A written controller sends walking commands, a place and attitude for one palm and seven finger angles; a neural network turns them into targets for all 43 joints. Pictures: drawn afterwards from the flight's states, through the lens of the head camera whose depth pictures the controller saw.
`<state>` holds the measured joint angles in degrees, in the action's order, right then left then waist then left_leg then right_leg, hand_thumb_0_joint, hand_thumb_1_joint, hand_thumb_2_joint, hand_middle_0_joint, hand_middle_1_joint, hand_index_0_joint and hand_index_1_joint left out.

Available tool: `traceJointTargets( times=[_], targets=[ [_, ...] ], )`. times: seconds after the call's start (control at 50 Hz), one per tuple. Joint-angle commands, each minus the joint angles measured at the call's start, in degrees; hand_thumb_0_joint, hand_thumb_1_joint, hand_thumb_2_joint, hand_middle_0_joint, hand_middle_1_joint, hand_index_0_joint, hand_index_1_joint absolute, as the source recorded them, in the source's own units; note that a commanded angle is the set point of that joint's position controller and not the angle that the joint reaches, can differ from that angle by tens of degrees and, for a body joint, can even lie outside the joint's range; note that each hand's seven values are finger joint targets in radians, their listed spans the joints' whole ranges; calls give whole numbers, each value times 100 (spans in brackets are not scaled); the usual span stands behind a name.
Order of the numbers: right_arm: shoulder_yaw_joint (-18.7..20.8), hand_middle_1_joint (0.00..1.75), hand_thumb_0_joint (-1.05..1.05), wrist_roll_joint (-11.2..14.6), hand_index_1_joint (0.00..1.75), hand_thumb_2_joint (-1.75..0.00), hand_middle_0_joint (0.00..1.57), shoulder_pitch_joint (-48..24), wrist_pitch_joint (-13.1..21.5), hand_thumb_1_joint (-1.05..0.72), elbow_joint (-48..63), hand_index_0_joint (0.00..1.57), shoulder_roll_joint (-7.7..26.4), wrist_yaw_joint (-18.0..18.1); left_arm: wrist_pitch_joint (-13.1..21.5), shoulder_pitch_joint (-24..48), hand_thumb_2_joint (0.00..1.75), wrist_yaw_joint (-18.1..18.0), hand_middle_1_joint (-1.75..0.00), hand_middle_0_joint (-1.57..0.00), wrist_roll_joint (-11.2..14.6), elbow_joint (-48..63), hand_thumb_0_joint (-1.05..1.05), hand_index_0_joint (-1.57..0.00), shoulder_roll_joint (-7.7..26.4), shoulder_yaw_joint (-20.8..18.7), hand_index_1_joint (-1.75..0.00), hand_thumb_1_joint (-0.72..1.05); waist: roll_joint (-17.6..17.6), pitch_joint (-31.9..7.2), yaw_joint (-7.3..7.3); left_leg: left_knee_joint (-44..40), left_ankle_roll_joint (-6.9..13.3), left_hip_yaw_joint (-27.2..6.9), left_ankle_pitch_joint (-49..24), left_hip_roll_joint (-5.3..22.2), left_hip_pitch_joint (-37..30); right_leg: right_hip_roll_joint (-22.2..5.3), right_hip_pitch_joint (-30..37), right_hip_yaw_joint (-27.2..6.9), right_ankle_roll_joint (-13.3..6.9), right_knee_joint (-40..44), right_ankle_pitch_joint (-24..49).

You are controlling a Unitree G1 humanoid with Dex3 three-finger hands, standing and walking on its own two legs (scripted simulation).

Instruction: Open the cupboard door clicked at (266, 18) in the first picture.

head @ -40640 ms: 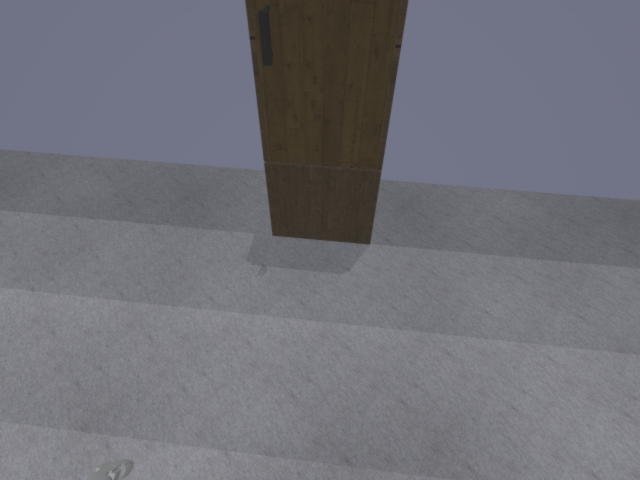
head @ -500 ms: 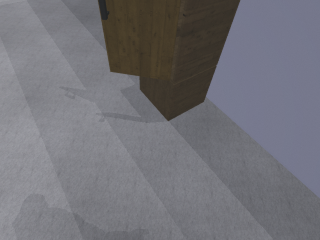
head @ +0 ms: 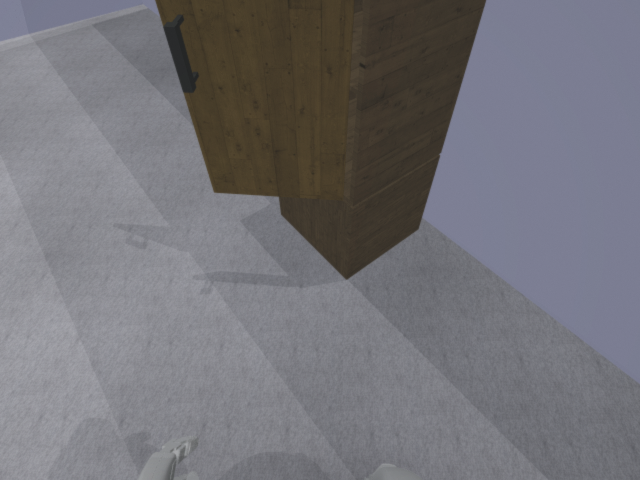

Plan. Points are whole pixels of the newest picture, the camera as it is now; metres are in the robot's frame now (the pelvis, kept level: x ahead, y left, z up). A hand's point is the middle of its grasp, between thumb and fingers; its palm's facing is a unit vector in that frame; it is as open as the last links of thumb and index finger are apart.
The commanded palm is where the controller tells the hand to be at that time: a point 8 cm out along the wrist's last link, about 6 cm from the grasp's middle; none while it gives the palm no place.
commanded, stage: take the last steps up to it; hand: left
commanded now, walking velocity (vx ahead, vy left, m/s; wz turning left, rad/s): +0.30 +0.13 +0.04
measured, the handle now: (184, 54) +0.88 +0.29 +0.09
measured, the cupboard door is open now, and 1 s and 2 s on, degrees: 46 46 46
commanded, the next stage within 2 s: come to a stop and stand still in 0.58 s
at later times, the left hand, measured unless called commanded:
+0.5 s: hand out of the picture +0.11 +0.25 -0.17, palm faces +0.17 -0.97 -0.19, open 7.3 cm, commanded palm none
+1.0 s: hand (167, 315) +0.41 +0.29 -0.16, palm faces -0.01 -0.98 -0.22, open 7.4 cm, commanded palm none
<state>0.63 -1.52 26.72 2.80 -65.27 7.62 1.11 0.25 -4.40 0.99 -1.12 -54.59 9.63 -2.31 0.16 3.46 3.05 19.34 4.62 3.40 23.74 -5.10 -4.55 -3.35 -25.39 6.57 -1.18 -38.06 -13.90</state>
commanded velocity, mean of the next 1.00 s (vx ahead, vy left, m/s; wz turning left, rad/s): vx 0.06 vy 0.04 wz -0.02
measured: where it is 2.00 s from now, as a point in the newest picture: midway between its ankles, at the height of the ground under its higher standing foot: (296, 459)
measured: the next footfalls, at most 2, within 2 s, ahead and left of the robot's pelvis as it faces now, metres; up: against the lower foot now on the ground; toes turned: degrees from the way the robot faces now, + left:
right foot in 0.02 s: +0.12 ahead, -0.10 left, +0.00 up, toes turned -7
left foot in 0.46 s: +0.31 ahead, +0.20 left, +0.00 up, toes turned +7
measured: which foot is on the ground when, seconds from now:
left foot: down 0.00-0.02, up 0.04-0.44, down 0.46-1.00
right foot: up 0.00-0.00, down 0.02-0.48, up 0.50-0.82, down 0.84-1.00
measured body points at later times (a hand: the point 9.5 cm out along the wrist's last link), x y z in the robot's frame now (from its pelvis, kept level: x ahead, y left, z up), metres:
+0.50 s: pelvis +0.20 +0.08 +0.00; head +0.22 +0.09 +0.45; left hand +0.10 +0.30 -0.16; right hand +0.33 -0.15 -0.13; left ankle +0.27 +0.19 -0.73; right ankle +0.09 -0.09 -0.71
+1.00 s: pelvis +0.32 +0.10 +0.00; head +0.36 +0.10 +0.45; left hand +0.41 +0.34 -0.14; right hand +0.30 -0.12 -0.16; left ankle +0.27 +0.19 -0.72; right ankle +0.35 +0.00 -0.73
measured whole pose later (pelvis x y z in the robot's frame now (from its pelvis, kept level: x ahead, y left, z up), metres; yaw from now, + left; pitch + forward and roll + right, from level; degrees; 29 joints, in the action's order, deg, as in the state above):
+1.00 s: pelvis +0.32 +0.10 +0.00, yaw +1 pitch +1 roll +1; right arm 1.8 -0.3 15.8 -1.2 -62.2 8.1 2.0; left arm -0.7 -7.3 -1.7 -0.5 -57.1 10.4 -1.6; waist -0.9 3.9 2.8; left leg 32.7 0.9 8.7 20.3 -0.1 11.9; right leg -2.6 -19.6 5.0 -1.6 -34.3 -15.3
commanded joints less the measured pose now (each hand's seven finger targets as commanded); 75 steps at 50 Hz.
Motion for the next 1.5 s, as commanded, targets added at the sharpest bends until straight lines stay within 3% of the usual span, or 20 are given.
traceJointTargets(
  times=[0.0, 0.02, 0.06, 0.12, 0.34, 0.4, 0.42, 0.46, 0.6, 0.72, 0.8, 0.84, 0.96, 1.04, 1.12, 1.2, 1.24, 1.28, 1.36, 1.48],
  targets=[
    [202, 30, 0, 184, 30, -90, 20, 183, 145, -90, 357, 20, 771, 27, 297, -2437, 90, -134, -30, -20, -66, -241, 0, -20, 1355, -418, -30, 90, -1107, -1210, -1246, 3624, -236, -64, -2334, 400, 3155, -1682, 4376, -2543, -984, 1172, 745],
    [216, 30, 0, 156, 30, -90, 20, 197, 112, -90, 451, 20, 780, 33, 276, -2514, 90, -140, -30, -20, 41, -297, 0, -20, 1565, -447, -30, 90, -1160, -1383, -1021, 5296, -349, -273, 865, 167, 3709, -2826, 4177, -3964, -1509, 2049, 997],
    [261, 30, 0, 92, 30, -90, 20, -750, 13, -90, 588, 20, 691, -22, 245, -1619, 90, -237, -30, -20, 65, -83, 0, -20, 1039, -358, -30, 90, -409, 28, -821, 5433, -330, -733, 133, 868, 4123, -2398, 2388, -3029, -1241, 2472, 236],
    [200, 30, 0, 5, 30, -90, 20, -430, -210, -90, 471, 20, 259, -131, 358, -1114, 90, -190, -30, -20, 39, -72, 0, -20, 417, -163, -30, 90, -811, 298, -281, 4698, -522, -483, -736, 1119, 3464, -1604, 967, -1252, -676, 2865, 305],
    [256, 30, 0, 27, 30, -90, 20, -1811, -71, -90, 1114, 20, 362, -368, 456, -1687, 90, -110, -30, -20, -52, -549, 0, -20, 913, -276, -30, 90, -992, 100, -560, 1610, -650, 191, -1294, 908, 3100, -1468, 1772, -611, -543, 2500, 1167],
    [287, 30, 0, 10, 30, -90, 20, -1324, 10, -90, 997, 20, 626, -318, 379, -1595, 90, -128, -30, -20, -26, -583, 0, -20, 983, -302, -30, 90, -897, -105, -225, 750, -533, 456, -1380, 596, 1812, -1204, 1500, -296, -321, 1638, 1464],
    [350, 30, 0, -17, 30, -90, 20, -685, 51, -90, 789, 20, 951, -253, 360, -1643, 90, -118, -30, -20, -22, -555, 0, -20, 850, -259, -30, 90, -320, -465, 46, 570, -418, 309, -1384, 733, 761, -949, 1106, -62, -187, 543, 1584],
    [545, 30, 0, -60, 30, -90, 20, 488, 24, -90, 608, 20, 1807, -74, 346, -1675, 90, -106, -30, -20, 37, -273, 0, -20, 399, -131, -30, 90, 1664, -1330, 399, -19, 590, -2297, -2136, 2725, -661, 171, -752, 183, 82, -2557, -2094],
    [184, 30, 0, 4, 30, -90, 20, -938, 119, -90, 851, 20, 879, 40, 107, -1563, 90, -66, -30, -20, -22, -361, 0, -20, 174, -105, -30, 90, 717, -209, -388, -703, 452, -623, -2314, 2111, 1664, -395, -466, -412, 75, -2594, -646],
    [146, 30, 0, -21, 30, -90, 20, -1018, 69, -90, 755, 20, 790, 99, 42, -1302, 90, -144, -30, -20, 11, -281, 0, -20, 24, -17, -30, 90, 98, -283, -449, -320, 468, -290, -3623, 2111, 1848, -147, 743, -335, 137, -390, -90],
    [147, 30, 0, 82, 30, -90, 20, -1156, -85, -90, 666, 20, 745, 136, 30, -1494, 90, -208, -30, -20, -19, -325, 0, -20, 601, -86, -30, 90, -229, -413, -563, 644, -263, -66, -2664, 1420, 2060, -363, 1707, -954, -50, 1111, 2297],
    [157, 30, 0, 152, 30, -90, 20, -694, -211, -90, 593, 20, 580, 77, 23, -1146, 90, -229, -30, -20, -5, -211, 0, -20, 991, -79, -30, 90, -581, -271, -261, 886, -544, 19, -1175, 922, 2085, -1250, 1372, -1409, -657, 1042, 3790],
    [274, 30, 0, 141, 30, -90, 20, -426, -379, -90, 487, 20, 706, 146, -68, -988, 90, -355, -30, -20, 54, -84, 0, -20, 974, -134, -30, 90, -551, -1199, -258, 1590, -607, 86, -2872, 966, 1511, -1102, 1795, -1072, -694, 486, 5030],
    [307, 30, 0, 100, 30, -90, 20, -566, -440, -90, 582, 20, 676, 124, -153, -682, 90, -354, -30, -20, 50, 59, 0, -20, 853, -138, -30, 90, 141, -988, -225, 1073, -422, -233, -3175, 1311, 1252, -745, 1174, -844, -479, 463, 3134],
    [319, 30, 0, -51, 30, -90, 20, -777, -362, -90, 724, 20, 958, 225, -293, -449, 90, -334, -30, -20, 43, 220, 0, -20, 462, -149, -30, 90, 676, -189, -205, 109, 653, -1205, -4593, 2477, 1680, 270, 216, -728, 3, -1527, -1612],
    [410, 30, 0, 128, 30, -90, 20, -1546, -234, -90, 1049, 20, 1384, 127, -187, -1122, 90, -488, -30, -20, 122, -157, 0, -20, 639, -55, -30, 90, 1297, -641, -473, 1372, 336, -709, -5814, 2398, 1341, -145, 173, -971, -66, -1017, -1058],
    [286, 30, 0, 26, 30, -90, 20, -1585, -267, -90, 1486, 20, 767, 11, 16, -1184, 90, -387, -30, -20, 29, 125, 0, -20, 705, -70, -30, 90, 81, -294, -658, 1875, -196, 66, -2480, 1281, 2139, -269, 934, -1494, -220, 657, 1484],
    [227, 30, 0, 100, 30, -90, 20, -863, -237, -90, 1418, 20, 407, 28, 180, -1063, 90, -423, -30, -20, -1, 107, 0, -20, 972, -64, -30, 90, -825, -826, -180, 2004, -450, -46, 170, 726, 2256, -1231, 1386, -2306, -934, 756, 3556],
    [337, 30, 0, 40, 30, -90, 20, -712, -120, -90, 1275, 20, 973, 60, 50, -869, 90, -404, -30, -20, 37, 191, 0, -20, 665, 15, -30, 90, 781, -1119, -158, 1025, 87, -747, -4585, 1800, 758, 174, 610, -750, 16, -213, 670],
    [226, 30, 0, 62, 30, -90, 20, -1163, -259, -90, 1358, 20, 687, 12, 58, -1015, 90, -326, -30, -20, -1, -3, 0, -20, 725, 121, -30, 90, -656, 16, -146, 925, -279, -85, -678, 951, 1591, -322, 371, -1729, -234, 1288, 287]
  ],
)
